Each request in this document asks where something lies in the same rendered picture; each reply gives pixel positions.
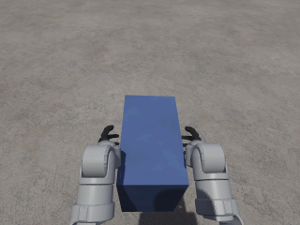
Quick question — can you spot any robot left hand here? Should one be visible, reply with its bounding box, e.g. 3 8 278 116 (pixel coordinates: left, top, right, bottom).
98 125 120 145

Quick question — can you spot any robot right hand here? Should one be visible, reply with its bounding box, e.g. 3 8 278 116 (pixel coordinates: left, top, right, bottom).
181 126 202 155

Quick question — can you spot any robot left forearm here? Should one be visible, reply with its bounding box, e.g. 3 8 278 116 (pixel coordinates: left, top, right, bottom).
68 140 121 225

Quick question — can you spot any robot right forearm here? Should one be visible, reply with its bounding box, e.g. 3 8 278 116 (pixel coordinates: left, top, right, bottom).
185 140 244 225

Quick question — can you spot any carton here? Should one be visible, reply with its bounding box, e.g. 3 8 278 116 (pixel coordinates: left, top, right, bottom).
116 95 189 212

